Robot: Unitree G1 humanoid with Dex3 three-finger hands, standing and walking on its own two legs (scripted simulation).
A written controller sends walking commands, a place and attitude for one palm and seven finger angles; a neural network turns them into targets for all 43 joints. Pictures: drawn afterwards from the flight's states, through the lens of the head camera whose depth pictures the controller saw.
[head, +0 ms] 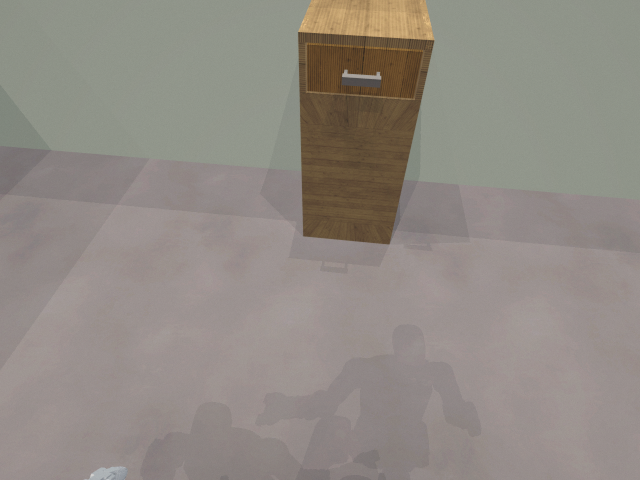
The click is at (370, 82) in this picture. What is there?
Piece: drawer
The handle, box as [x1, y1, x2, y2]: [341, 70, 380, 87]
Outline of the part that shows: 342,74 341,84 379,87 380,84 379,72 377,72 375,76 348,74 347,70 344,70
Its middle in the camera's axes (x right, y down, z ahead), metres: +0.12 -0.47 +1.13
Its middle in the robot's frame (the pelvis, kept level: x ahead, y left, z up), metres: +1.16 -0.07 -0.03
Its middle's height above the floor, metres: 0.74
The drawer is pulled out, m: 0.00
